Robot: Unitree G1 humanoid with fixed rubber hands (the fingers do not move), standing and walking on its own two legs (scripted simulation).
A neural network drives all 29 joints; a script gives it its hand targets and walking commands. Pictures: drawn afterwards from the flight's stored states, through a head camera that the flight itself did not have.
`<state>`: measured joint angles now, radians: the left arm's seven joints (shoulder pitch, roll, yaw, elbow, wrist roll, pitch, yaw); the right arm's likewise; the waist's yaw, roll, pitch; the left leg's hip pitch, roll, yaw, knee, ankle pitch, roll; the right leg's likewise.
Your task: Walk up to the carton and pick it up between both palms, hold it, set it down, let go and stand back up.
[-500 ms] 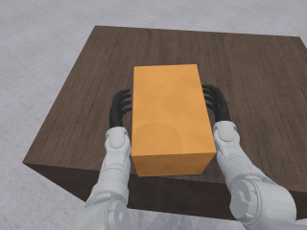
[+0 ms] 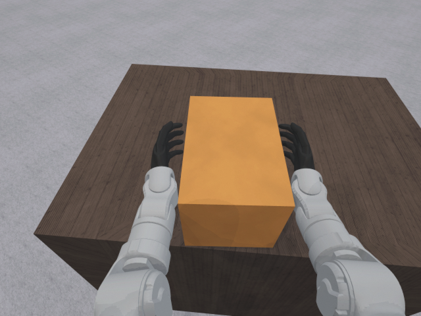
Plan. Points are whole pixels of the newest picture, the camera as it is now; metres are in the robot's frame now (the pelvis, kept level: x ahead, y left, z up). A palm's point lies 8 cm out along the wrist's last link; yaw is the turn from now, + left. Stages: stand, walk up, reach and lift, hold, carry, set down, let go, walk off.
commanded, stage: reach and lift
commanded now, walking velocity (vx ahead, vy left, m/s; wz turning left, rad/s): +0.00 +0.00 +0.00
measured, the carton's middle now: (230, 169) +0.41 +0.02 +0.04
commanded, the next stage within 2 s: hold in 1.66 s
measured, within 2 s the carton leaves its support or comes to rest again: neither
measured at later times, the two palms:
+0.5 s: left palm (154, 146) +0.37 +0.15 +0.15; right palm (312, 167) +0.35 -0.12 +0.13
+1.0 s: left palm (146, 142) +0.35 +0.16 +0.17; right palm (310, 164) +0.35 -0.11 +0.15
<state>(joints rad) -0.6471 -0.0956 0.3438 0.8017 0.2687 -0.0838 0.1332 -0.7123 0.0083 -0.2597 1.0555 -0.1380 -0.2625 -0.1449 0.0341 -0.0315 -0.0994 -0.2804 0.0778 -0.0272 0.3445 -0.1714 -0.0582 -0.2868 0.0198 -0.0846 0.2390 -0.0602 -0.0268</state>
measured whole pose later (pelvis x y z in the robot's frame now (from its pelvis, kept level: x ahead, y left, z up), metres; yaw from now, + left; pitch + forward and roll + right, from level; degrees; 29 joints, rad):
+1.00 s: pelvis -0.01 +0.02 +0.00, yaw +2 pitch -10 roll -1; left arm -0.57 -0.10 0.27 0.17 0.37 0.53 -0.03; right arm -0.57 0.04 -0.07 0.57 0.07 0.12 -0.20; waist -0.09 -0.08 0.10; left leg 0.02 0.04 -0.05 0.35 -0.20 -0.03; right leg 0.03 -0.02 -0.11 0.24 -0.09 0.01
